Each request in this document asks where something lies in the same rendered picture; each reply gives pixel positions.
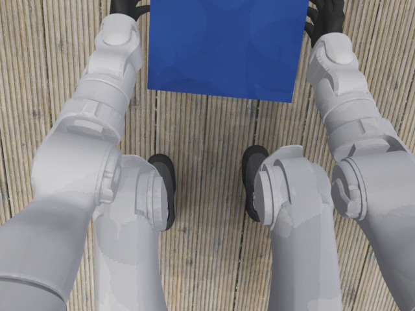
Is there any robot left hand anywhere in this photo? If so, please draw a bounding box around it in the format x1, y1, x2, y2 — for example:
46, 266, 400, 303
110, 0, 150, 21

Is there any robot right upper arm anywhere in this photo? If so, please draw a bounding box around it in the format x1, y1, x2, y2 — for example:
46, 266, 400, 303
331, 150, 415, 311

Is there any left robot forearm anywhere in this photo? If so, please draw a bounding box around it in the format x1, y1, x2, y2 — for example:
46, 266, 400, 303
30, 14, 143, 191

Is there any right robot forearm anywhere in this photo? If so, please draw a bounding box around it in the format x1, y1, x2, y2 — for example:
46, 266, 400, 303
306, 32, 415, 162

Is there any robot right hand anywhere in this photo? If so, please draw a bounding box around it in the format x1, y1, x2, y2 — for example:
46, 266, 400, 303
304, 0, 345, 48

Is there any carton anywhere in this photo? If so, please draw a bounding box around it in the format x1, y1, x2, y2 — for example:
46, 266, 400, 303
147, 0, 309, 103

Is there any robot left upper arm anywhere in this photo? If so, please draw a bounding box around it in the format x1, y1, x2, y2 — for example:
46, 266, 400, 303
0, 131, 122, 311

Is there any robot left thigh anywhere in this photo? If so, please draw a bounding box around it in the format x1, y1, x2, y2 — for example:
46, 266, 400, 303
93, 167, 168, 311

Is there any robot right shin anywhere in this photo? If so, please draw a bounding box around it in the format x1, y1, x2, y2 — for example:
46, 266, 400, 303
253, 145, 333, 213

